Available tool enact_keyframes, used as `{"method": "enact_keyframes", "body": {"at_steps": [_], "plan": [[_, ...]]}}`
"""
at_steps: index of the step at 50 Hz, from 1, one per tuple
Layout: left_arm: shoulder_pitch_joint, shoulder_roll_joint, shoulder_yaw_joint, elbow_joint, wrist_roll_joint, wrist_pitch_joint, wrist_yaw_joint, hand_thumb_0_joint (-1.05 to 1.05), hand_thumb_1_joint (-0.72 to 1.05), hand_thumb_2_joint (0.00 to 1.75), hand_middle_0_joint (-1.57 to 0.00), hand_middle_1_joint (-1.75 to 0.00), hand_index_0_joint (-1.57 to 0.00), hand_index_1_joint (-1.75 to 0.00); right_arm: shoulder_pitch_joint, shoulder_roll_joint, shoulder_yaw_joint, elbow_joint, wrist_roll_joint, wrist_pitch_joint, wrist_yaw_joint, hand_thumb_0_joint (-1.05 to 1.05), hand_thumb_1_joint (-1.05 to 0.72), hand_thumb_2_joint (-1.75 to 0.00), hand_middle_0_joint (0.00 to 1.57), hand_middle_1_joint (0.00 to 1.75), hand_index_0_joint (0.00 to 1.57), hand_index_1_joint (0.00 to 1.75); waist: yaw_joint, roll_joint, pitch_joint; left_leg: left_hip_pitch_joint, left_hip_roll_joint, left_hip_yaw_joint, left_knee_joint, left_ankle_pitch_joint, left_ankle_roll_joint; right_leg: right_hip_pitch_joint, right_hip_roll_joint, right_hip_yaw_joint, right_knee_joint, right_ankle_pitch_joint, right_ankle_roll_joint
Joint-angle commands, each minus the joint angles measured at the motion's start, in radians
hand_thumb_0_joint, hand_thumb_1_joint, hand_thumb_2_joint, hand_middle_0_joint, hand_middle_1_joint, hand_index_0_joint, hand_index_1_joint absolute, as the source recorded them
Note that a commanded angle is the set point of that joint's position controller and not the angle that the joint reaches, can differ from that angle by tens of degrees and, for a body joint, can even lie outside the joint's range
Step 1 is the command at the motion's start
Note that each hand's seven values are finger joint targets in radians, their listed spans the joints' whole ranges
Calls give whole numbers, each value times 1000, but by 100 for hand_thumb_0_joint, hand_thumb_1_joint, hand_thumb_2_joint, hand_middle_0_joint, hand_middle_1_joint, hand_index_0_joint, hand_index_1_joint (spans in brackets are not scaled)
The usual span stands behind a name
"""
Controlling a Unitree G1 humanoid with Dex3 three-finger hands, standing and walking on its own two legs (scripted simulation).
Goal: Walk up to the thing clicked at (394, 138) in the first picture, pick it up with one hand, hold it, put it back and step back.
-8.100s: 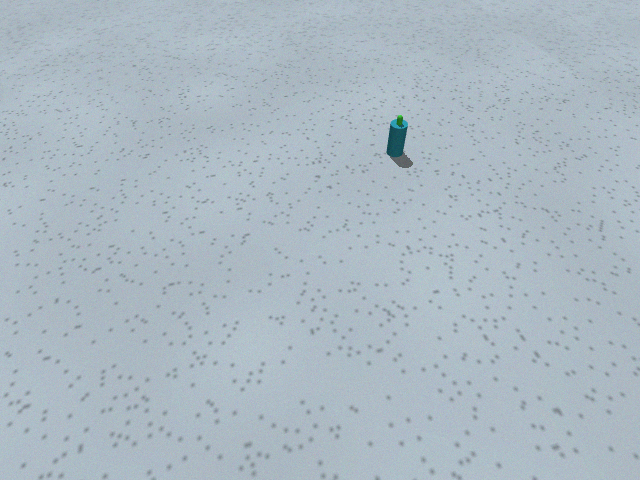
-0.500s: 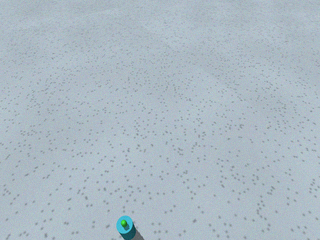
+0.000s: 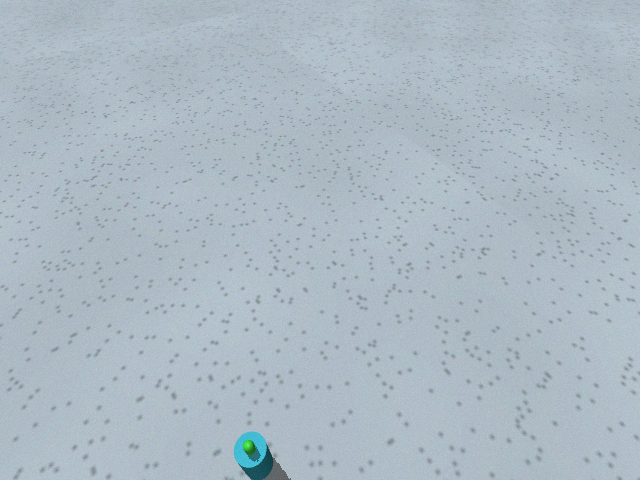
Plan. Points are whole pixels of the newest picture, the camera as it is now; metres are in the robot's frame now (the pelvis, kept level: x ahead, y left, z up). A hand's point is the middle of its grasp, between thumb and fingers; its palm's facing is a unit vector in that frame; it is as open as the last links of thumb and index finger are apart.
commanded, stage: go down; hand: left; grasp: from the side
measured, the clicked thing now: (253, 454) +0.30 +0.20 -0.68
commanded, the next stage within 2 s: none
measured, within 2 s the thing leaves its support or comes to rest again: neither
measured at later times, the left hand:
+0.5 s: hand out of the picture +0.15 +0.29 -0.22, palm faces +0.11 -0.95 -0.29, open 14.6 cm
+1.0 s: hand (140, 479) +0.18 +0.34 -0.32, palm faces +0.14 -0.96 -0.23, open 17.4 cm
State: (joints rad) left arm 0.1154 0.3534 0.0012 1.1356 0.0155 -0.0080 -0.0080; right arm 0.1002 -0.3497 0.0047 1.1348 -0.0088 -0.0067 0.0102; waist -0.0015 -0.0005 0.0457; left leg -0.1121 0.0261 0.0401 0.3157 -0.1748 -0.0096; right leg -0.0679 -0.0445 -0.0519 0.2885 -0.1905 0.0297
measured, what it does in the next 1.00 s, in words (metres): lowers itself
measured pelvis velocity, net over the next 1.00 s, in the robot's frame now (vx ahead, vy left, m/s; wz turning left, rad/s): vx -0.07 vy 0.00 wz -0.03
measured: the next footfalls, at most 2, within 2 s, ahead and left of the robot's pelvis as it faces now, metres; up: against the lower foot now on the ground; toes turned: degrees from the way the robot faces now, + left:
none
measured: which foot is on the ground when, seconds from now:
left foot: down 0.00-1.00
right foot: down 0.00-1.00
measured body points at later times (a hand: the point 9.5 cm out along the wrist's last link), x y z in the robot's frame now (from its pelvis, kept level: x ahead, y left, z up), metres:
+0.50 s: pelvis -0.03 +0.00 -0.07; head +0.07 +0.02 +0.37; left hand +0.14 +0.34 -0.19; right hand +0.08 -0.27 -0.18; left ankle +0.00 +0.12 -0.75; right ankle -0.02 -0.14 -0.75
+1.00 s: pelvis -0.07 +0.00 -0.23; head +0.11 +0.03 +0.18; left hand +0.17 +0.39 -0.30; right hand +0.15 -0.25 -0.34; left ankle +0.00 +0.12 -0.75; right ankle -0.02 -0.14 -0.75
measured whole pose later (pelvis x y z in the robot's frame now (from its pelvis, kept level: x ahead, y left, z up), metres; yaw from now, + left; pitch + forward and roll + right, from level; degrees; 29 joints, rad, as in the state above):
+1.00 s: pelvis -0.07 +0.00 -0.23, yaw -2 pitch +30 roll -4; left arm -0.07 0.52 0.56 0.77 -0.08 -0.29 -0.42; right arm 0.04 -0.27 0.00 0.63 -0.03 -0.15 -0.04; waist 0.00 -0.03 -0.16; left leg -1.60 0.06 -0.06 1.70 -0.63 -0.02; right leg -1.52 -0.04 -0.07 1.67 -0.67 0.01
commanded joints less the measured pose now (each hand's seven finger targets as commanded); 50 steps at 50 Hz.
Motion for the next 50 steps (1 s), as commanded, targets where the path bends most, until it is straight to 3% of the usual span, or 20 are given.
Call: {"method": "enact_keyframes", "body": {"at_steps": [1, 4, 5, 6, 7, 8, 10, 11, 13, 16, 21, 25, 29, 32, 34, 38, 41, 42, 47, 50], "plan": [[-26, 208, 37, -60, -4, -21, 18, 0, 90, 90, -20, -30, -20, -30, -43, -215, -42, -57, 0, -23, -18, 0, -90, -90, 20, 30, 20, 30, 4, 6, -71, 25, 122, -95, -41, 202, 20, -9, -112, 76, -34, 172, -34], [-31, 216, 40, -59, -1, -20, 18, 0, 82, 82, -18, -22, -14, -22, -40, -211, -42, -56, -2, -20, -17, 0, -95, -90, 21, 29, 20, 29, -1, -2, -58, 11, 117, -94, -47, 136, 21, -16, -114, 80, -46, 120, -36], [-382, 55, 47, -410, -54, -119, 31, 0, 74, 74, -10, -14, -6, -14, -4, -45, -2, -350, 63, -68, -38, 0, -102, -94, 20, 30, 20, 30, -114, 16, 21, -90, -20, 20, 14, 9, 19, -243, 37, 15, 26, 73, -33], [-497, 91, 64, -337, -55, -108, 40, 0, 66, 66, -2, -6, -1, -6, 51, -79, -9, -291, 66, -64, -48, 0, -101, -93, 20, 30, 20, 30, -96, 8, -15, -82, -24, 15, 30, -15, 18, -206, 37, 5, 43, 48, -36], [-307, 198, 131, -180, -30, -72, 44, 0, 58, 58, -1, -1, -1, 0, 95, -111, -32, -292, 69, -50, -58, 0, -100, -93, 20, 30, 20, 30, -58, -5, -18, -110, -19, 14, 43, -7, 18, -199, 40, -3, 55, 36, -41], [-266, 200, 145, -95, -13, -51, 31, 0, 50, 50, 0, -2, -1, -1, 115, -114, -44, -309, 61, -44, -56, 0, -99, -93, 20, 30, 20, 30, -56, -53, -49, -142, -24, 9, 94, 13, 21, -217, 44, -6, 89, 39, -43], [-303, 266, 206, -104, 25, -53, 9, 0, 34, 34, 0, -4, -1, -3, 131, -111, -69, -358, 41, -50, -58, 0, -99, -93, 20, 30, 20, 30, -28, -32, -158, -172, -24, 2, 171, 58, 21, -231, 41, 2, 169, 84, -44], [-169, 263, 242, -49, 46, -39, 0, 0, 26, 26, -1, -5, -2, -4, 164, -101, -80, -366, 30, -52, -53, 0, -99, -93, 20, 30, 20, 30, 3, -3, -219, -196, -30, 0, 207, 102, 14, -224, 37, 4, 211, 118, -48], [-80, 237, 269, -75, 58, -31, -19, 0, 14, 18, -2, -5, -3, -4, 175, -90, -91, -420, 23, -53, -39, 0, -98, -92, 20, 30, 20, 30, 30, 41, -284, -244, -35, 1, 269, 144, 6, -227, 38, 9, 278, 142, -53], [-110, 244, 313, -87, 68, -29, -39, 0, 3, 16, -2, -5, -3, -5, 150, -79, -98, -473, 24, -54, -27, 0, -94, -91, 20, 30, 20, 30, 19, 33, -261, -346, -30, -6, 344, 126, 6, -314, 44, 6, 347, 115, -56], [-78, 296, 420, -125, 42, -136, -122, 0, -23, 12, -3, -7, -4, -7, 128, -72, -103, -566, 16, -76, -8, 0, -93, -91, 20, 30, 20, 30, 26, 31, -310, -590, -18, -25, 588, 1, 14, -588, 43, 16, 598, -21, -56], [-90, 324, 481, -284, 4, -238, -185, 0, -42, 8, -5, -8, -6, -8, 101, -80, -111, -618, 12, -104, -12, 0, -93, -91, 20, 30, 20, 30, 27, 83, -400, -686, -7, -45, 704, -97, 13, -769, 44, 19, 742, -126, -59], [-37, 312, 507, -411, -44, -297, -258, 0, -53, 4, -7, -8, -7, -9, 75, -107, -125, -625, 7, -139, -21, 0, -95, -91, 20, 30, 20, 30, 18, 130, -512, -725, 7, -73, 826, -72, 7, -939, 46, -3, 895, -146, -61], [-173, 331, 499, -471, -56, -333, -298, 0, -61, 2, -8, -9, -8, -9, 75, -109, -116, -616, 5, -157, -38, 0, -93, -91, 20, 30, 20, 30, -30, 100, -511, -845, 9, -84, 916, -195, 16, -1062, 43, 1, 968, -222, -57], [-194, 402, 569, -498, -71, -358, -312, 0, -61, 3, -8, -11, -9, -10, 67, -110, -113, -612, 3, -168, -49, 0, -91, -90, 20, 30, 20, 30, -13, 92, -549, -912, 10, -86, 967, -261, 19, -1105, 39, 15, 1007, -272, -53], [-158, 422, 604, -502, -87, -356, -348, 0, -61, 4, -8, -13, -9, -13, 50, -131, -115, -607, -5, -176, -61, 0, -90, -90, 20, 30, 20, 30, 20, 135, -604, -934, 14, -117, 1001, -285, 9, -1182, 30, 13, 1086, -298, -55], [-148, 454, 643, -496, -98, -339, -368, 0, -61, 6, -8, -14, -9, -14, 43, -135, -107, -601, -6, -175, -68, 0, -89, -90, 20, 30, 20, 30, 45, 140, -674, -933, 12, -124, 1045, -210, 10, -1214, 33, 5, 1129, -252, -59], [-130, 436, 624, -494, -101, -333, -377, 0, -61, 6, -8, -14, -9, -13, 34, -128, -103, -598, -10, -176, -69, 0, -90, -90, 20, 30, 20, 30, 43, 142, -680, -946, 8, -113, 1076, -170, 13, -1218, 32, 10, 1134, -226, -59], [-175, 470, 667, -512, -129, -329, -407, 0, -61, 8, -7, -16, -8, -15, 20, -129, -92, -588, -14, -179, -68, 0, -90, -90, 20, 30, 20, 30, 44, 125, -712, -1029, 3, -104, 1183, -101, 23, -1264, 36, 10, 1201, -185, -63], [-219, 494, 688, -506, -144, -347, -423, 0, -61, 11, -7, -17, -8, -17, 6, -124, -87, -592, -15, -182, -71, 0, -89, -90, 20, 30, 20, 30, 39, 102, -677, -1111, 4, -105, 1205, -198, 27, -1301, 39, 12, 1219, -253, -61]]}}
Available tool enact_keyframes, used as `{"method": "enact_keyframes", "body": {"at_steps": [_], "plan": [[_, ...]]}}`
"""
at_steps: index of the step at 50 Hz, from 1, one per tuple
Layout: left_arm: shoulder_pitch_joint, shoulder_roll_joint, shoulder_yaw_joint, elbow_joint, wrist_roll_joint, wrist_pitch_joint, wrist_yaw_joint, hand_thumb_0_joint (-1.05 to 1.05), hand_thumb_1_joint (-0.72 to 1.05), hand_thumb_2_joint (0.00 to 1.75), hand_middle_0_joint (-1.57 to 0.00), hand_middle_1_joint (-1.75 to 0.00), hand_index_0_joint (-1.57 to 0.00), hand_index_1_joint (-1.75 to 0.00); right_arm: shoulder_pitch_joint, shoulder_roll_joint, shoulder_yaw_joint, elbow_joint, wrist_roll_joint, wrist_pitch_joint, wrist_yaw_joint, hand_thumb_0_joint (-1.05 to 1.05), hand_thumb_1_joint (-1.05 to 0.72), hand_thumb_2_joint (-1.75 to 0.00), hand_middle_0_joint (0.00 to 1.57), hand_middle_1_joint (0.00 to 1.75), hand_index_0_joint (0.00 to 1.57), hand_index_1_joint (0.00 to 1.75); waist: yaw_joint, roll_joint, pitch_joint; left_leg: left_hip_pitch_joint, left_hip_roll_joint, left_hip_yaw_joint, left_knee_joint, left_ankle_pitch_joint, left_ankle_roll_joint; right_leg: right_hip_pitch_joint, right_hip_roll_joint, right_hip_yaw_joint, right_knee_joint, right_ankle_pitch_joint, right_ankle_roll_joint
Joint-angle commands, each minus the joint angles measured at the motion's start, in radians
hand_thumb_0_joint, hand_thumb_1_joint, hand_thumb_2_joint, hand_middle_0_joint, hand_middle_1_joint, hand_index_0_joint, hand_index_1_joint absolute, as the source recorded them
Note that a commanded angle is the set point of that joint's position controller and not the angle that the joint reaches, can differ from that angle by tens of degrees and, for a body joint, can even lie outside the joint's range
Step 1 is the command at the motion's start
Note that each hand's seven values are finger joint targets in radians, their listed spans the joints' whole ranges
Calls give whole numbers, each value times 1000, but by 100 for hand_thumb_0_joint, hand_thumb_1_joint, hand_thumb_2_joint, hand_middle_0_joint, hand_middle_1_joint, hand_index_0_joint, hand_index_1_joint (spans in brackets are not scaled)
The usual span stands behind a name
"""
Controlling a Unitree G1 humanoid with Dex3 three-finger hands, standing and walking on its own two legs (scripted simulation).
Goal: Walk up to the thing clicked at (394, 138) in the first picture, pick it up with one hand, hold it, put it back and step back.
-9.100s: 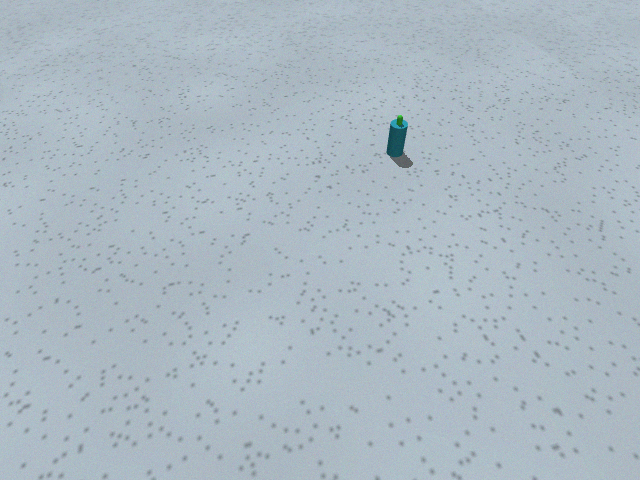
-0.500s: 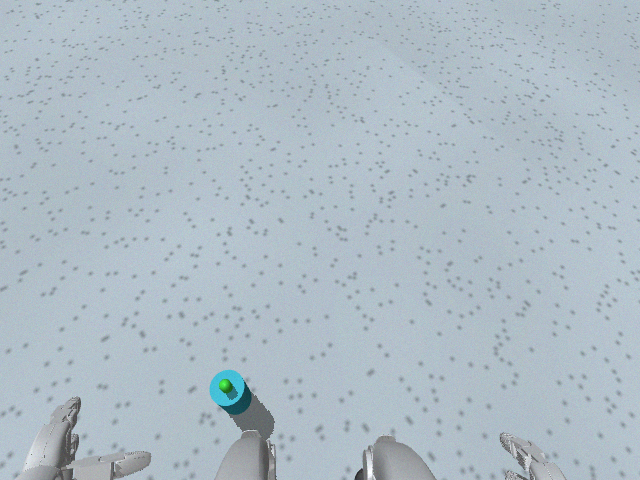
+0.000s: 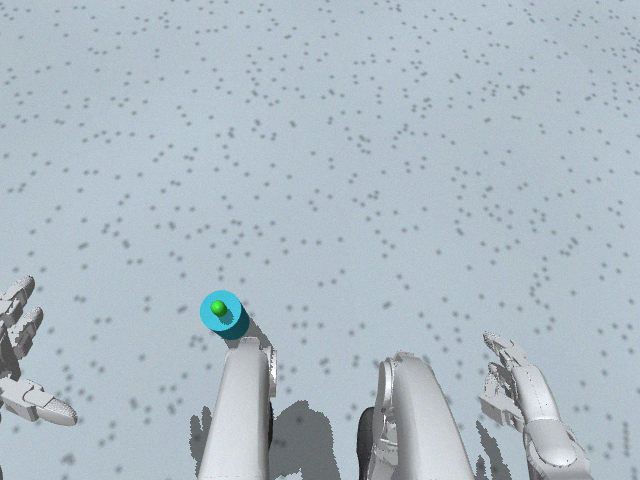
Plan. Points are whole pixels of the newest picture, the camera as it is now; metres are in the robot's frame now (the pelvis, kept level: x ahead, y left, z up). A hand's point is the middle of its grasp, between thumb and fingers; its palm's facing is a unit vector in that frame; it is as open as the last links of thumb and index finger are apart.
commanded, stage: go down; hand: left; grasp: from the side
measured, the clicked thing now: (225, 315) +0.36 +0.22 -0.45
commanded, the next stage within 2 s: none
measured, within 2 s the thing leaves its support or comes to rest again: neither
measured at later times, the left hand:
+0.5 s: hand (53, 339) +0.26 +0.38 -0.13, palm faces +0.18 -0.96 -0.21, open 17.4 cm
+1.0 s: hand (47, 333) +0.27 +0.40 -0.15, palm faces +0.18 -0.97 -0.18, open 17.5 cm
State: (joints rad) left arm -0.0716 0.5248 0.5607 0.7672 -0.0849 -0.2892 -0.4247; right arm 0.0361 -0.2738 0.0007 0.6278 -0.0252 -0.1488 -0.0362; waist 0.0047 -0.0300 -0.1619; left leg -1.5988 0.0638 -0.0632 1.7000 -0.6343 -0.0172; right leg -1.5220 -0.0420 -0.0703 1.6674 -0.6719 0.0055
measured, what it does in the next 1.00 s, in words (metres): lowers itself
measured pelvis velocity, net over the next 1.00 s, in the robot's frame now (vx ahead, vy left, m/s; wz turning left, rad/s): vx -0.04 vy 0.00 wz -0.06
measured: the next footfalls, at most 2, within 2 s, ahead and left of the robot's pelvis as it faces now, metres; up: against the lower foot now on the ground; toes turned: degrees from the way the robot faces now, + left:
none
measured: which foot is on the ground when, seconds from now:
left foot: down 0.00-1.00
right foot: down 0.00-1.00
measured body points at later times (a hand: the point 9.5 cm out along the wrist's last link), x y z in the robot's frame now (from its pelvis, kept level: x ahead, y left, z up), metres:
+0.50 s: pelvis -0.02 +0.00 -0.08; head +0.17 +0.04 +0.32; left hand +0.25 +0.43 -0.11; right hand +0.16 -0.28 -0.19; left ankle +0.06 +0.13 -0.52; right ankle +0.05 -0.13 -0.52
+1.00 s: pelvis -0.04 +0.00 -0.12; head +0.16 +0.05 +0.28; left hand +0.25 +0.45 -0.13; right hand +0.16 -0.27 -0.23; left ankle +0.06 +0.13 -0.52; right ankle +0.05 -0.13 -0.52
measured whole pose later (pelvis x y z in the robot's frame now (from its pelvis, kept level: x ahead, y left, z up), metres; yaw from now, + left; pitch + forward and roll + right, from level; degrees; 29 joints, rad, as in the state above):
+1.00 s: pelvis -0.04 +0.00 -0.12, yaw -3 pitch +32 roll -6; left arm -0.25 0.72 0.76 0.85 -0.21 -0.33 -0.65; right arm 0.04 -0.34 0.04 0.68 -0.03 -0.21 -0.08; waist 0.01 -0.03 -0.13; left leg -2.01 0.07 -0.11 2.10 -0.66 -0.02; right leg -1.92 -0.02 -0.08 2.06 -0.69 0.00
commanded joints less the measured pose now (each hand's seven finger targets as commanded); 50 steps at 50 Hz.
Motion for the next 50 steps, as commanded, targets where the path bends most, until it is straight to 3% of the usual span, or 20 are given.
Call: {"method": "enact_keyframes", "body": {"at_steps": [1, 2, 6, 8, 12, 15, 20, 21, 23, 25, 29, 30, 34, 36, 40, 43, 44, 47, 48, 50], "plan": [[-35, 312, 124, -112, -46, -71, -13, 0, -61, 11, -7, -18, -8, -17, 70, -197, -81, -79, 0, -42, -25, 0, -89, -90, 20, 30, 20, 30, 29, 126, -451, 341, -32, -2, -164, 238, 35, 145, 36, 38, -152, 214, -35], [-63, 303, 120, -124, -53, -81, -23, 0, -61, 10, -7, -17, -8, -16, 70, -205, -82, -77, 1, -45, -22, 0, -88, -89, 20, 30, 20, 30, 21, 140, -449, 338, -31, -12, -164, 210, 32, 103, 38, 29, -128, 191, -39], [-110, 366, 152, -132, -66, -111, -50, 0, -61, 10, -7, -17, -8, -16, 80, -217, -80, -72, 0, -50, -24, 0, -88, -89, 20, 30, 20, 30, 32, 174, -470, 295, -24, -30, -155, 96, 25, 40, 39, 24, -79, 115, -38], [-87, 385, 184, -119, -85, -116, -62, 0, -61, 10, -7, -17, -8, -16, 86, -228, -76, -67, 3, -56, -28, 0, -88, -90, 20, 30, 20, 30, 44, 171, -507, 298, -25, -30, -135, 128, 26, 38, 42, 19, -57, 136, -40], [-82, 409, 203, -129, -109, -114, -89, 0, -60, 10, -7, -15, -8, -15, 96, -232, -72, -52, 4, -60, -34, 0, -89, -90, 20, 30, 20, 30, 50, 152, -555, 264, -28, -9, -68, 199, 32, 45, 44, 27, -37, 175, -40], [-92, 434, 228, -113, -119, -113, -104, 0, -58, 10, -7, -14, -7, -14, 96, -239, -72, -41, 5, -65, -37, 0, -90, -90, 20, 30, 20, 30, 59, 153, -555, 230, -27, -8, -39, 191, 34, 13, 49, 21, -4, 168, -43], [-134, 460, 240, -103, -132, -112, -131, 0, -58, 10, -7, -14, -7, -14, 95, -245, -66, -27, 9, -71, -42, 0, -90, -90, 20, 30, 20, 30, 53, 171, -501, 157, -22, -19, -32, 81, 30, -49, 53, 9, 39, 96, -44], [-145, 491, 266, -123, -137, -118, -133, 0, -58, 9, -7, -13, -7, -13, 93, -251, -70, -36, 7, -72, -43, 0, -90, -90, 20, 30, 20, 30, 61, 165, -529, 153, -23, -11, -14, 97, 32, -34, 52, 15, 40, 109, -42], [-145, 468, 248, -82, -139, -116, -148, 0, -58, 10, -7, -14, -7, -14, 94, -254, -65, -25, 9, -75, -45, 0, -90, -90, 20, 30, 20, 30, 46, 174, -494, 143, -20, -20, -10, 72, 31, -83, 55, 4, 63, 92, -45], [-179, 512, 273, -105, -150, -125, -156, 0, -59, 9, -7, -12, -7, -12, 95, -251, -64, -21, 6, -80, -48, 0, -91, -90, 20, 30, 20, 30, 56, 158, -511, 102, -23, -1, 24, 71, 35, -60, 53, 22, 52, 80, -41], [-173, 508, 276, -60, -156, -122, -185, 0, -59, 8, -7, -12, -7, -12, 99, -259, -59, -15, -1, -89, -52, 0, -91, -91, 20, 30, 20, 30, 48, 151, -516, 84, -22, 8, 67, 121, 37, -68, 55, 20, 78, 115, -41], [-206, 531, 281, -85, -154, -126, -188, 0, -59, 8, -7, -11, -7, -12, 100, -264, -58, -18, -2, -89, -53, 0, -91, -91, 20, 30, 20, 30, 45, 171, -532, 88, -22, 5, 68, 126, 36, -72, 55, 14, 94, 123, -44], [-211, 543, 286, -78, -159, -120, -204, 0, -59, 10, -7, -11, -6, -12, 98, -263, -55, -13, -5, -93, -52, 0, -91, -91, 20, 30, 20, 30, 51, 149, -523, 47, -18, 7, 83, 83, 37, -73, 58, 18, 96, 82, -40], [-221, 568, 302, -99, -157, -119, -207, 0, -61, 9, -7, -10, -6, -11, 90, -269, -54, -21, -6, -96, -54, 0, -92, -91, 20, 30, 20, 30, 62, 191, -551, 71, -15, 0, 77, 78, 34, -99, 61, 4, 126, 92, -44], [-220, 545, 293, -101, -159, -107, -214, 0, -61, 10, -7, -11, -6, -12, 91, -282, -55, -16, -2, -95, -59, 0, -92, -91, 20, 30, 20, 30, 57, 226, -534, 111, -10, -32, 56, 64, 27, -175, 62, -22, 167, 102, -47], [-244, 586, 309, -120, -163, -104, -211, 0, -61, 10, -6, -10, -5, -11, 89, -281, -49, -20, -1, -97, -61, 0, -92, -91, 20, 30, 20, 30, 60, 219, -539, 86, -12, -28, 72, 49, 30, -173, 62, -20, 170, 87, -46], [-211, 570, 314, -95, -165, -101, -213, 0, -61, 10, -6, -9, -5, -10, 90, -283, -49, -18, -3, -97, -63, 0, -92, -91, 20, 30, 20, 30, 63, 215, -541, 97, -12, -31, 76, 80, 29, -173, 62, -24, 182, 110, -46], [-246, 561, 293, -88, -165, -99, -220, 0, -61, 11, -6, -11, -5, -12, 90, -279, -46, -13, -2, -98, -64, 0, -92, -91, 20, 30, 20, 30, 44, 213, -501, 66, -13, -35, 81, 33, 31, -209, 61, -25, 182, 72, -46], [-244, 584, 314, -87, -166, -100, -217, 0, -61, 11, -6, -10, -5, -11, 91, -283, -45, -22, -2, -98, -65, 0, -92, -91, 20, 30, 20, 30, 54, 212, -511, 66, -13, -35, 79, 39, 31, -195, 61, -27, 186, 77, -46], [-254, 589, 312, -73, -164, -105, -221, 0, -61, 12, -6, -11, -4, -12, 85, -286, -43, -18, -2, -98, -63, 0, -92, -91, 20, 30, 20, 30, 54, 217, -496, 58, -12, -40, 84, 22, 30, -224, 61, -29, 202, 64, -47]]}}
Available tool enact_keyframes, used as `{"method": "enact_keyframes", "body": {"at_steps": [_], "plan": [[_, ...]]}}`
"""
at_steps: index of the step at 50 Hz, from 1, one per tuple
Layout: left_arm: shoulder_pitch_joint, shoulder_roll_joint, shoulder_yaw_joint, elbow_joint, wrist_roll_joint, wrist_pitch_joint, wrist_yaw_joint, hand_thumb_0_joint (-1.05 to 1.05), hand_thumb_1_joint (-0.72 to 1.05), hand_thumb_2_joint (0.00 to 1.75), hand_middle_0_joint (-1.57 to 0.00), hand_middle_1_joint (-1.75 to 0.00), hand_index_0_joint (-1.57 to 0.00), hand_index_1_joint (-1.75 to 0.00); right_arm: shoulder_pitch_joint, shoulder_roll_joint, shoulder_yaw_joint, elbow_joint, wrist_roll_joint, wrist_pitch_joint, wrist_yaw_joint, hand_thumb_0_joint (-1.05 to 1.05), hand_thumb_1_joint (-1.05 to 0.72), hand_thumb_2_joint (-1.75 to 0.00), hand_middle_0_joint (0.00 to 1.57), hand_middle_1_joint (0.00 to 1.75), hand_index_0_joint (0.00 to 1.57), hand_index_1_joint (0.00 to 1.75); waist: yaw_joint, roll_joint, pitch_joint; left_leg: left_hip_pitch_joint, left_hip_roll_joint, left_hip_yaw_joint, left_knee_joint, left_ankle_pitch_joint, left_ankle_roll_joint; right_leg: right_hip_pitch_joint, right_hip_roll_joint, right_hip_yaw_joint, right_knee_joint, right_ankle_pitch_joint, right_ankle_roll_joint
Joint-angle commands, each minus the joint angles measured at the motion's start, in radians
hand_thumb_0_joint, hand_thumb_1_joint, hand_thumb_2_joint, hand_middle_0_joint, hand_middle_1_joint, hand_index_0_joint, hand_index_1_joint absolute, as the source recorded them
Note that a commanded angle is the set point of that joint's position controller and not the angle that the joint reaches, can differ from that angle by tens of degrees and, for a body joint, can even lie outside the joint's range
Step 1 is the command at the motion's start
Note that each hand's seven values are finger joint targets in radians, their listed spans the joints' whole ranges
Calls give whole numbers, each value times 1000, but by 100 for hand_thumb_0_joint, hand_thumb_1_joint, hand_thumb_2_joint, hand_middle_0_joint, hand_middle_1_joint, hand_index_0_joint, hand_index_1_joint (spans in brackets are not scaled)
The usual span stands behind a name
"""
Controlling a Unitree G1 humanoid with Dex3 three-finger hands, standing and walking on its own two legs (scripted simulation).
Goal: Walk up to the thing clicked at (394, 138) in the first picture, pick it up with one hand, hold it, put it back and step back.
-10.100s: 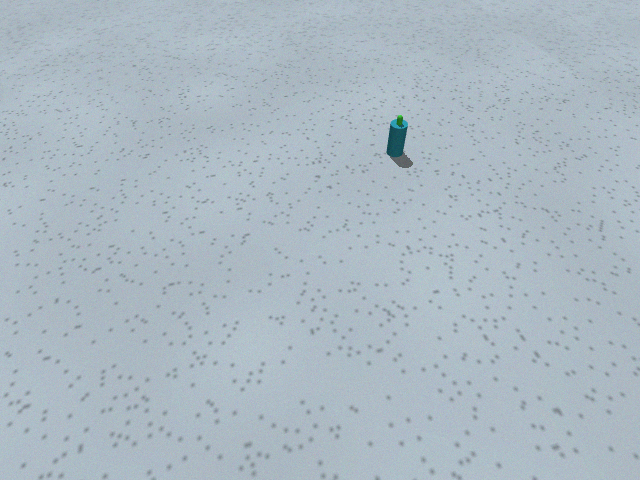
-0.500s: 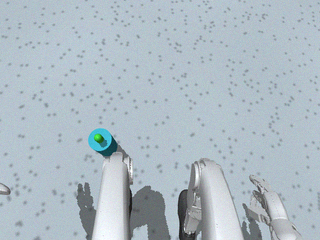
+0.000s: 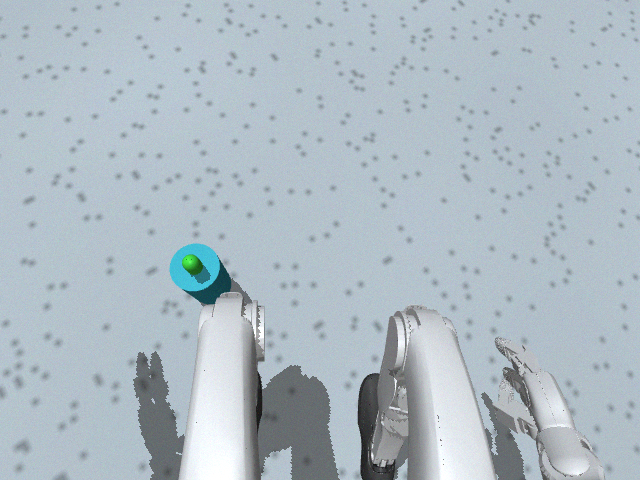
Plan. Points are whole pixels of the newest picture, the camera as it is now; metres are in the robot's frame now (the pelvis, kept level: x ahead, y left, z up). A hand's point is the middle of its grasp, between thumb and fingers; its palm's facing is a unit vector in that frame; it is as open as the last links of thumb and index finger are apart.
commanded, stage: go down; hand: left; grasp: from the side
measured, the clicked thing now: (201, 274) +0.38 +0.24 -0.32
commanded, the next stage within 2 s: none
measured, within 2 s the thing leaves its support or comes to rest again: neither
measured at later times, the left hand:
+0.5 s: hand out of the picture +0.28 +0.43 -0.03, palm faces +0.24 -0.96 -0.17, open 17.6 cm
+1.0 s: hand out of the picture +0.29 +0.42 -0.03, palm faces +0.24 -0.96 -0.15, open 17.6 cm
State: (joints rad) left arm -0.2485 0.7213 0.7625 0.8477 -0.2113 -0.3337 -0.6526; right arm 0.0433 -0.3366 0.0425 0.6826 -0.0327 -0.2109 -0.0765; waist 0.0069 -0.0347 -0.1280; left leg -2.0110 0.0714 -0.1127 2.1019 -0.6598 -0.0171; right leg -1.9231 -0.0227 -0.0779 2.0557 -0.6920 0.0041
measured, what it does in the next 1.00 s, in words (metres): stands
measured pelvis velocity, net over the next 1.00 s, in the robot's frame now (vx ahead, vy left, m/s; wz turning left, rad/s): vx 0.00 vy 0.00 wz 0.00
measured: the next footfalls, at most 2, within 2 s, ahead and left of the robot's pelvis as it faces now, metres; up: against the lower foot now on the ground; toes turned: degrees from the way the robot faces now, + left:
none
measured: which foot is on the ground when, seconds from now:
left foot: down 0.00-1.00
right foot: down 0.00-1.00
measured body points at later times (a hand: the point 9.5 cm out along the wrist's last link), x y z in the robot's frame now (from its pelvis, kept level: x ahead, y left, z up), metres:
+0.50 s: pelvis +0.00 +0.00 -0.02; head +0.20 +0.06 +0.37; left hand +0.27 +0.48 -0.02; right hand +0.20 -0.27 -0.13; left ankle +0.09 +0.13 -0.39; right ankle +0.09 -0.13 -0.39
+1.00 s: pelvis +0.00 +0.00 -0.02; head +0.20 +0.06 +0.38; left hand +0.27 +0.47 -0.01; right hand +0.22 -0.26 -0.13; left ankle +0.09 +0.13 -0.39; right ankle +0.09 -0.13 -0.39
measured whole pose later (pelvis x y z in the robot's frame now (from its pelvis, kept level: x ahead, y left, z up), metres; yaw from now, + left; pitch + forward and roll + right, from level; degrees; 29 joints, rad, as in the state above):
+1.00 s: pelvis +0.00 +0.00 -0.02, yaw +0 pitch +32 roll -6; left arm -0.28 0.75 0.81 0.86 -0.28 -0.36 -0.73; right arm 0.04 -0.35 0.06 0.69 -0.04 -0.22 -0.08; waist 0.01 -0.04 -0.12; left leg -2.08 0.07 -0.12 2.18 -0.67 -0.02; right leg -1.99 -0.02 -0.08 2.14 -0.70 0.00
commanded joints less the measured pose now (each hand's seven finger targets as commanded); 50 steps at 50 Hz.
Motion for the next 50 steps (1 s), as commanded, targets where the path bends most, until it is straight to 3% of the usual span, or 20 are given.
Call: {"method": "enact_keyframes", "body": {"at_steps": [1, 2, 4, 10, 13, 18, 21, 23, 26, 30, 31, 32, 34, 36, 40, 42, 44, 46, 49, 50], "plan": [[-70, 382, 108, -145, -38, -61, 2, 0, -61, 11, -6, -10, -4, -11, 80, -223, -85, -73, 4, -35, -24, 0, -92, -91, 20, 30, 20, 30, 50, 223, -529, 475, -20, 8, -317, 49, 30, 168, 42, -22, -185, 86, -45], [-96, 393, 98, -144, -42, -62, -1, 0, -61, 12, -6, -10, -4, -12, 83, -219, -81, -71, 4, -36, -23, 0, -92, -91, 20, 30, 20, 30, 38, 201, -518, 436, -24, 21, -301, 25, 34, 183, 43, -16, -203, 59, -43], [-99, 404, 113, -139, -47, -69, -7, 0, -61, 11, -6, -10, -4, -11, 78, -220, -78, -71, 3, -37, -23, 0, -92, -91, 20, 30, 20, 30, 46, 201, -517, 428, -25, 32, -289, 33, 35, 184, 43, -12, -201, 61, -43], [-94, 428, 139, -107, -60, -78, -30, 0, -61, 12, -5, -9, -3, -11, 91, -222, -72, -62, -3, -37, -22, 0, -92, -91, 20, 30, 20, 30, 46, 178, -566, 409, -30, 54, -239, 119, 37, 232, 42, -1, -188, 111, -42], [-113, 467, 150, -114, -62, -80, -40, 0, -61, 11, -5, -8, -4, -10, 83, -224, -70, -63, -4, -38, -22, 0, -92, -91, 20, 30, 20, 30, 53, 174, -558, 381, -31, 61, -226, 99, 39, 230, 41, 10, -198, 85, -40], [-97, 473, 159, -121, -67, -79, -54, 0, -61, 12, -5, -8, -3, -10, 97, -233, -71, -48, -5, -37, -21, 0, -92, -91, 20, 30, 20, 30, 59, 202, -572, 405, -27, 50, -233, 97, 35, 216, 44, -5, -167, 93, -43], [-78, 469, 169, -117, -74, -77, -58, 0, -61, 11, -5, -7, -3, -10, 92, -236, -73, -53, -3, -38, -21, 0, -93, -91, 20, 30, 20, 30, 64, 197, -579, 407, -28, 49, -227, 113, 35, 206, 46, -11, -156, 109, -45], [-76, 422, 143, -119, -78, -76, -65, 0, -61, 10, -6, -8, -4, -10, 93, -231, -75, -47, 0, -39, -21, 0, -93, -91, 20, 30, 20, 30, 51, 209, -546, 407, -26, 36, -245, 79, 34, 169, 48, -23, -148, 91, -46], [-77, 466, 172, -148, -80, -79, -61, 0, -61, 11, -5, -7, -3, -9, 89, -243, -78, -50, 1, -37, -22, 0, -93, -91, 20, 30, 20, 30, 69, 227, -571, 438, -21, 28, -244, 103, 30, 159, 47, -24, -130, 116, -47], [-94, 413, 146, -153, -92, -82, -66, 0, -61, 11, -5, -7, -3, -10, 83, -231, -77, -49, 1, -41, -22, 0, -93, -91, 20, 30, 20, 30, 49, 216, -528, 400, -22, 27, -245, 39, 34, 139, 48, -24, -138, 67, -44], [-100, 436, 158, -160, -89, -84, -65, 0, -61, 11, -6, -7, -3, -9, 82, -236, -77, -54, 3, -41, -23, 0, -93, -91, 20, 30, 20, 30, 56, 220, -539, 406, -22, 21, -253, 32, 34, 136, 48, -27, -133, 64, -45], [-84, 447, 160, -167, -92, -86, -64, 0, -61, 10, -5, -7, -3, -9, 78, -236, -76, -52, 2, -41, -23, 0, -92, -91, 20, 30, 20, 30, 64, 222, -547, 411, -22, 25, -250, 33, 33, 143, 48, -22, -139, 63, -44], [-74, 406, 149, -154, -99, -84, -69, 0, -61, 11, -6, -8, -3, -10, 85, -236, -77, -53, 0, -41, -25, 0, -93, -91, 20, 30, 20, 30, 53, 207, -555, 413, -26, 37, -229, 87, 34, 157, 46, -18, -139, 102, -44], [-111, 453, 159, -198, -101, -88, -66, 0, -60, 10, -6, -7, -3, -9, 88, -231, -73, -54, -1, -41, -24, 0, -93, -91, 20, 30, 20, 30, 59, 210, -574, 398, -28, 46, -219, 93, 35, 184, 44, -7, -149, 95, -43], [-99, 410, 144, -168, -105, -81, -68, 0, -61, 11, -5, -8, -3, -10, 81, -230, -74, -51, 1, -42, -27, 0, -93, -91, 20, 30, 20, 30, 48, 204, -549, 401, -27, 38, -228, 63, 34, 159, 46, -12, -151, 76, -43], [-108, 444, 162, -176, -107, -84, -63, 0, -60, 11, -6, -7, -3, -10, 77, -228, -71, -60, 2, -44, -27, 0, -93, -91, 20, 30, 20, 30, 55, 175, -560, 373, -30, 49, -212, 78, 37, 186, 44, 1, -163, 74, -41], [-95, 443, 163, -169, -106, -84, -65, 0, -60, 10, -6, -6, -3, -9, 72, -228, -70, -65, 1, -42, -27, 0, -93, -91, 20, 30, 20, 30, 64, 189, -558, 381, -31, 51, -216, 89, 36, 187, 44, 3, -163, 81, -42], [-94, 405, 138, -158, -106, -81, -68, 0, -60, 11, -6, -7, -3, -10, 73, -227, -73, -67, 2, -44, -27, 0, -93, -91, 20, 30, 20, 30, 46, 183, -547, 381, -30, 47, -217, 79, 37, 178, 44, -2, -163, 75, -43], [-71, 437, 168, -166, -108, -85, -66, 0, -60, 10, -6, -7, -3, -9, 77, -230, -73, -69, 3, -43, -26, 0, -93, -91, 20, 30, 20, 30, 67, 190, -576, 399, -30, 45, -223, 102, 35, 195, 45, -8, -153, 97, -44], [-81, 431, 157, -176, -110, -86, -68, 0, -58, 11, -5, -7, -3, -9, 73, -232, -72, -71, 5, -42, -26, 0, -93, -91, 20, 30, 20, 30, 65, 199, -561, 397, -29, 41, -232, 82, 34, 179, 45, -10, -151, 83, -44]]}}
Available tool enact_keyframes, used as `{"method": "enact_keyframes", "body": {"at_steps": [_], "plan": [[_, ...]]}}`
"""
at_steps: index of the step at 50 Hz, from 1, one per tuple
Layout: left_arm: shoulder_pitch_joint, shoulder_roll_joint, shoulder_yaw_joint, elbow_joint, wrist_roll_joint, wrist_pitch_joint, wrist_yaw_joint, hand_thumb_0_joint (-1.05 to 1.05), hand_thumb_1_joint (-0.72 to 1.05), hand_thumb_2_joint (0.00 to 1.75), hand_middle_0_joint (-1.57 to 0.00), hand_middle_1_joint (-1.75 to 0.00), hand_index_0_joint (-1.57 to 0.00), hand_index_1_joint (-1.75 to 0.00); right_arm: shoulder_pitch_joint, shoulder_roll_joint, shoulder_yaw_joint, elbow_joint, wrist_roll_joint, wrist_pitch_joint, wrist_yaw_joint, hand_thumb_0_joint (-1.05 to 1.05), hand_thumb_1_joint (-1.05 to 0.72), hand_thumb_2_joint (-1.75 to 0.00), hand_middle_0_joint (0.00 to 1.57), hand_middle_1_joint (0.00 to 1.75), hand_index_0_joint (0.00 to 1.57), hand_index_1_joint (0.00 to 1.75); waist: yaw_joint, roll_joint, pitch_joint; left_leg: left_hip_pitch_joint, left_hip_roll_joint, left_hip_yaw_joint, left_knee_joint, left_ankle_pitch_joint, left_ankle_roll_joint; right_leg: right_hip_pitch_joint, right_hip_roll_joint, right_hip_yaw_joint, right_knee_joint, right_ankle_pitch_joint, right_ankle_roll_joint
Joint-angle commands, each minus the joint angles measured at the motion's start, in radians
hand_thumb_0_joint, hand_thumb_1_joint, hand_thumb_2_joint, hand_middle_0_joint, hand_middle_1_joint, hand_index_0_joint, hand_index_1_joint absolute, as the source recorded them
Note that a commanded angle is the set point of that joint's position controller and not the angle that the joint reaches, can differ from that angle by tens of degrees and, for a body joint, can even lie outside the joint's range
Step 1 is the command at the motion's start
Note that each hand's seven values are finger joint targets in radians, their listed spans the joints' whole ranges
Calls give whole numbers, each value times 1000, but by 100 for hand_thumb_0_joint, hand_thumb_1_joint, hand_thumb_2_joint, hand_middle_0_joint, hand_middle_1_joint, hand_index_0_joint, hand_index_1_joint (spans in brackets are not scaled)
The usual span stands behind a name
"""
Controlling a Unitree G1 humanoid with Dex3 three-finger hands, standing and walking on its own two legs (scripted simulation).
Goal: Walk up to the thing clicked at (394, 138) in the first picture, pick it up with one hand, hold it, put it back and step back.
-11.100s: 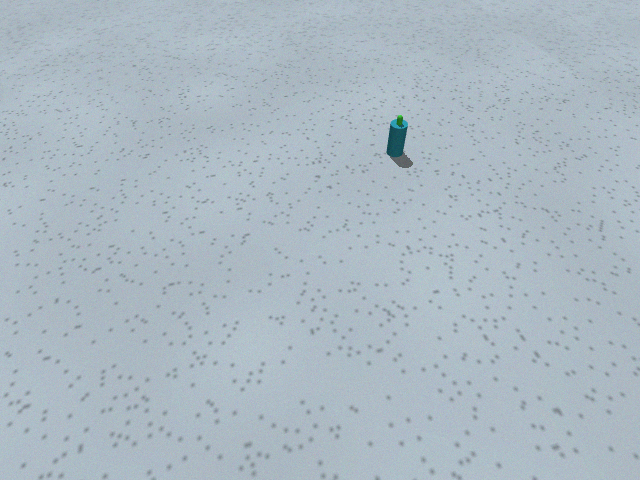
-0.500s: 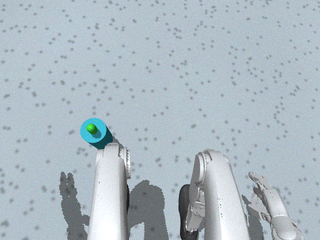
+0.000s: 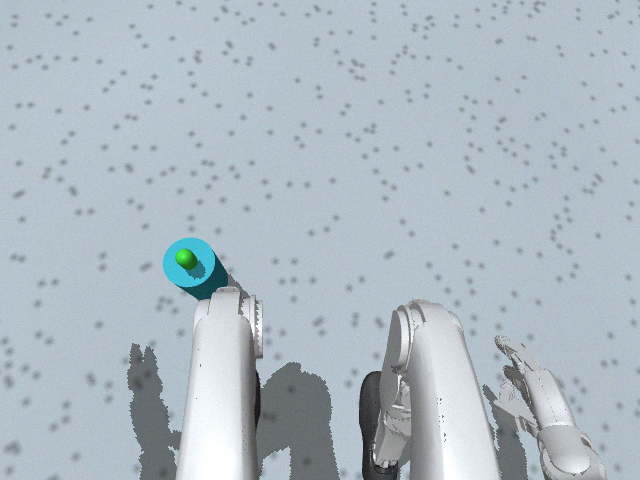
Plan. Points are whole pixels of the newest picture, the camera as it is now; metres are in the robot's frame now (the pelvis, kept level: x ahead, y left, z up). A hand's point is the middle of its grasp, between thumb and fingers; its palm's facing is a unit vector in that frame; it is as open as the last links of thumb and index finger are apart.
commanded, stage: go down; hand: left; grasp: from the side
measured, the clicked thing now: (196, 269) +0.38 +0.24 -0.30
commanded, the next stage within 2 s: none
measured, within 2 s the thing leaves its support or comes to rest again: neither
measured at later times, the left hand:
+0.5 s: hand out of the picture +0.28 +0.42 +0.00, palm faces +0.23 -0.96 -0.14, open 17.5 cm
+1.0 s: hand out of the picture +0.28 +0.43 +0.00, palm faces +0.23 -0.97 -0.12, open 17.6 cm
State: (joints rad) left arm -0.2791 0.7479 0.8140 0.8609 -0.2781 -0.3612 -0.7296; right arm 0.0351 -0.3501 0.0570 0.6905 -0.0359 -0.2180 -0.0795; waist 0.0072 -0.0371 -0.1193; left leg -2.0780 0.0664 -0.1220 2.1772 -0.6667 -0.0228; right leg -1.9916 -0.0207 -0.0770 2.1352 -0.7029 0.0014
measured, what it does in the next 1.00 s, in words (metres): stands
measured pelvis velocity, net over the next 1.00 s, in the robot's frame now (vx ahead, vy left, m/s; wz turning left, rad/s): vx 0.00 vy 0.00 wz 0.00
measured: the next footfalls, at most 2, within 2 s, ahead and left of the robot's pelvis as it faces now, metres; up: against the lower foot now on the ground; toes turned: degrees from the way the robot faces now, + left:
none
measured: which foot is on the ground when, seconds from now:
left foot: down 0.00-1.00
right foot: down 0.00-1.00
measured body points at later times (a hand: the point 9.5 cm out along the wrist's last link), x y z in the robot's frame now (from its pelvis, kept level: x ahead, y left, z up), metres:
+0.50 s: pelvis +0.00 +0.00 -0.01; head +0.20 +0.06 +0.39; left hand +0.26 +0.47 +0.01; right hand +0.22 -0.26 -0.11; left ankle +0.09 +0.14 -0.37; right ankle +0.09 -0.12 -0.37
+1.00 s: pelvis +0.00 +0.00 -0.01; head +0.20 +0.06 +0.38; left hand +0.26 +0.48 +0.01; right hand +0.22 -0.26 -0.12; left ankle +0.09 +0.14 -0.37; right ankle +0.09 -0.12 -0.37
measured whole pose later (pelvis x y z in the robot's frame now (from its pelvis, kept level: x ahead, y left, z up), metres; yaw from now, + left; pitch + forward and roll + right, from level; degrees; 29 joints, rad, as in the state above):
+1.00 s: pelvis +0.00 +0.00 -0.01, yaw +0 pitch +31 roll -6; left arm -0.29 0.74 0.85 0.87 -0.35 -0.42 -0.81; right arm 0.02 -0.36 0.07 0.70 -0.03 -0.23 -0.08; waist 0.01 -0.04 -0.11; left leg -2.11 0.06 -0.12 2.22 -0.67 -0.02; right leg -2.02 -0.02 -0.07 2.18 -0.70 0.00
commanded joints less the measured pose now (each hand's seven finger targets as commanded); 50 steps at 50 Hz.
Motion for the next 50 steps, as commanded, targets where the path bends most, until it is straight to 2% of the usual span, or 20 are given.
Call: {"method": "enact_keyframes", "body": {"at_steps": [1, 5, 6, 8, 11, 15, 17, 20, 21, 24, 27, 28, 32, 33, 35, 41, 44, 47, 48, 50], "plan": [[-48, 369, 92, -171, -47, -58, 5, 0, -58, 12, -5, -8, -3, -10, 77, -215, -86, -78, 9, -35, -24, 0, -93, -91, 20, 30, 20, 30, 49, 200, -554, 465, -23, 46, -308, 89, 40, 235, 43, -17, -228, 99, -42], [-58, 407, 124, -152, -55, -71, 3, 0, -59, 10, -6, -7, -4, -9, 73, -215, -82, -81, 8, -37, -23, 0, -93, -91, 20, 30, 20, 30, 58, 170, -556, 430, -26, 58, -284, 108, 44, 257, 43, -4, -233, 105, -39], [-55, 381, 106, -156, -55, -75, -3, 0, -60, 11, -5, -8, -3, -10, 74, -217, -85, -78, 8, -37, -23, 0, -93, -91, 20, 30, 20, 30, 53, 191, -547, 451, -25, 52, -293, 98, 42, 227, 44, -12, -224, 103, -42], [-41, 383, 114, -177, -57, -78, -8, 0, -58, 11, -5, -7, -3, -9, 81, -222, -90, -76, 6, -36, -24, 0, -93, -91, 20, 30, 20, 30, 59, 207, -579, 484, -25, 52, -295, 120, 39, 240, 43, -14, -220, 123, -42], [-38, 381, 116, -182, -62, -82, -16, 0, -55, 10, -5, -7, -3, -8, 81, -232, -91, -71, 10, -35, -21, 0, -93, -91, 20, 30, 20, 30, 57, 235, -564, 508, -20, 24, -321, 95, 32, 191, 42, -28, -189, 113, -44], [-58, 393, 132, -161, -79, -95, -22, 0, -57, 10, -5, -6, -3, -8, 75, -223, -84, -63, 7, -38, -23, 0, -93, -91, 20, 30, 20, 30, 57, 207, -543, 452, -25, 47, -285, 92, 39, 210, 43, -13, -202, 105, -41], [-55, 401, 136, -173, -80, -97, -28, 0, -59, 9, -5, -6, -3, -8, 79, -221, -84, -68, 3, -39, -22, 0, -93, -91, 20, 30, 20, 30, 57, 182, -583, 432, -28, 66, -263, 126, 42, 271, 40, 3, -219, 118, -37], [-65, 391, 115, -194, -79, -93, -39, 0, -56, 9, -5, -5, -3, -7, 80, -227, -87, -64, 3, -39, -24, 0, -93, -91, 20, 30, 20, 30, 57, 204, -585, 459, -27, 62, -274, 109, 40, 245, 41, 1, -218, 105, -40], [-43, 377, 118, -182, -80, -90, -39, 0, -56, 10, -5, -5, -2, -7, 73, -233, -92, -71, 4, -39, -25, 0, -93, -92, 20, 30, 20, 30, 59, 215, -590, 479, -26, 54, -281, 112, 38, 226, 43, -10, -205, 115, -42], [-44, 409, 143, -202, -88, -88, -33, 0, -58, 8, -5, -5, -3, -7, 78, -228, -87, -68, 7, -37, -25, 0, -93, -92, 20, 30, 20, 30, 71, 190, -603, 464, -27, 55, -277, 115, 39, 250, 44, -9, -209, 116, -39], [-46, 377, 126, -196, -94, -86, -36, 0, -56, 9, -5, -5, -3, -6, 63, -225, -87, -73, 10, -40, -27, 0, -93, -91, 20, 30, 20, 30, 62, 196, -562, 445, -28, 53, -287, 73, 41, 220, 45, -11, -213, 84, -40], [-47, 407, 143, -195, -94, -86, -33, 0, -56, 8, -5, -5, -3, -6, 68, -227, -84, -67, 9, -37, -27, 0, -93, -91, 20, 30, 20, 30, 71, 204, -566, 450, -26, 52, -288, 80, 39, 227, 45, -9, -210, 90, -41], [-64, 381, 126, -171, -97, -89, -43, 0, -57, 9, -5, -5, -3, -7, 66, -226, -83, -69, 10, -41, -29, 0, -93, -92, 20, 30, 20, 30, 47, 191, -543, 436, -28, 48, -281, 67, 42, 208, 44, -12, -211, 84, -39], [-79, 408, 135, -185, -97, -93, -45, 0, -56, 8, -5, -5, -4, -6, 53, -226, -82, -77, 11, -44, -29, 0, -93, -91, 20, 30, 20, 30, 55, 191, -537, 423, -27, 47, -289, 39, 43, 207, 44, -10, -215, 58, -39], [-63, 367, 117, -151, -102, -95, -51, 0, -58, 7, -5, -4, -3, -6, 57, -223, -80, -73, 9, -43, -29, 0, -93, -91, 20, 30, 20, 30, 49, 181, -528, 413, -28, 52, -277, 56, 43, 213, 43, -5, -217, 67, -38], [-93, 382, 117, -153, -104, -112, -67, 0, -57, 8, -5, -5, -3, -6, 57, -230, -79, -72, 7, -49, -28, 0, -93, -91, 20, 30, 20, 30, 46, 197, -532, 431, -26, 42, -275, 50, 40, 187, 44, -16, -194, 73, -41], [-90, 416, 143, -176, -110, -123, -67, 0, -57, 7, -5, -4, -4, -5, 50, -233, -77, -75, 6, -51, -28, 0, -93, -91, 20, 30, 20, 30, 58, 200, -563, 429, -31, 56, -258, 73, 41, 208, 42, -5, -197, 79, -40], [-67, 395, 139, -183, -118, -119, -72, 0, -57, 9, -4, -4, -3, -6, 70, -238, -80, -64, 6, -47, -27, 0, -93, -91, 20, 30, 20, 30, 59, 220, -583, 467, -30, 49, -267, 95, 37, 200, 43, -16, -180, 103, -43], [-68, 422, 158, -179, -116, -116, -70, 0, -55, 8, -5, -5, -3, -6, 59, -239, -78, -75, 8, -48, -27, 0, -93, -91, 20, 30, 20, 30, 69, 212, -583, 453, -30, 45, -271, 86, 37, 206, 44, -18, -177, 95, -42], [-48, 386, 142, -152, -123, -113, -75, 0, -54, 8, -5, -4, -3, -5, 65, -238, -77, -60, 10, -46, -27, 0, -94, -92, 20, 30, 20, 30, 59, 207, -555, 446, -30, 44, -269, 85, 37, 188, 45, -20, -174, 93, -43]]}}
